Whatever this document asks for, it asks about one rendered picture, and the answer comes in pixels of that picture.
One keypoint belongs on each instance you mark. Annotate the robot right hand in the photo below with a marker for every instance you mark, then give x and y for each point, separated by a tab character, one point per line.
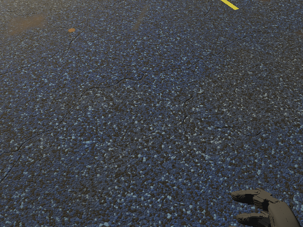
280	213

